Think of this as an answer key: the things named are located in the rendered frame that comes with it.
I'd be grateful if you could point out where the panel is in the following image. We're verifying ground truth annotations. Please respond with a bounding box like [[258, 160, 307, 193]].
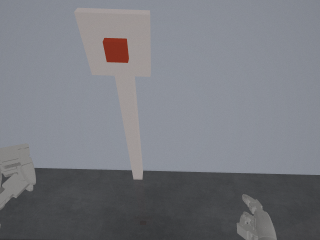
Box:
[[74, 8, 151, 180]]

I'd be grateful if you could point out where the button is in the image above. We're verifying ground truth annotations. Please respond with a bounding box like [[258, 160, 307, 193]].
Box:
[[103, 38, 129, 63]]

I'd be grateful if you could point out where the robot right hand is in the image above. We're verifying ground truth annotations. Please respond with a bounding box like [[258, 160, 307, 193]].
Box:
[[236, 194, 277, 240]]

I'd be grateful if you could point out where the robot left hand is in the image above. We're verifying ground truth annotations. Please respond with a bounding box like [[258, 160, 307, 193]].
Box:
[[0, 143, 36, 210]]

